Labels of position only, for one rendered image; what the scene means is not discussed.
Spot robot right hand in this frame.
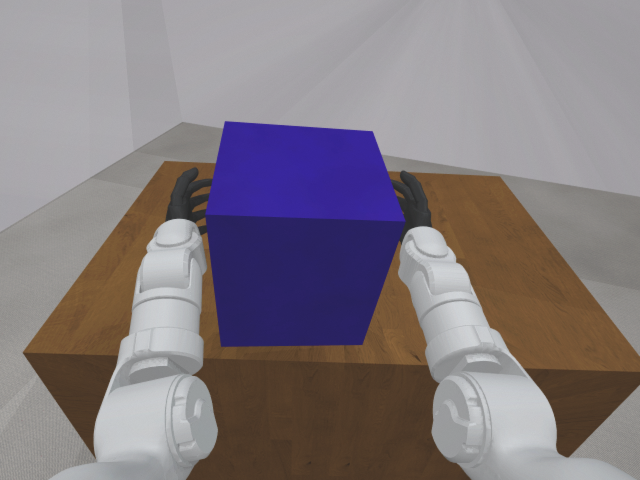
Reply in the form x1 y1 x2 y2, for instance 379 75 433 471
390 170 432 245

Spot right robot upper arm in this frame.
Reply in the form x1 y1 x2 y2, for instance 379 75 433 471
431 371 637 480

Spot left robot forearm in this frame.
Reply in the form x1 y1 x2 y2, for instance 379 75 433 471
94 219 207 460

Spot carton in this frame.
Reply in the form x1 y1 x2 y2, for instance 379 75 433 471
205 121 406 347

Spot right robot forearm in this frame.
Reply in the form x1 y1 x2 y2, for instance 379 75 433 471
398 226 557 441

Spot left robot upper arm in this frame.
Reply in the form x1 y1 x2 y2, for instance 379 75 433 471
49 374 218 480

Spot pedestal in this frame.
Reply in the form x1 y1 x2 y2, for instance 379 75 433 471
23 161 640 480

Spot robot left hand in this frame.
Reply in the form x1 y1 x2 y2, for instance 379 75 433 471
165 167 213 235

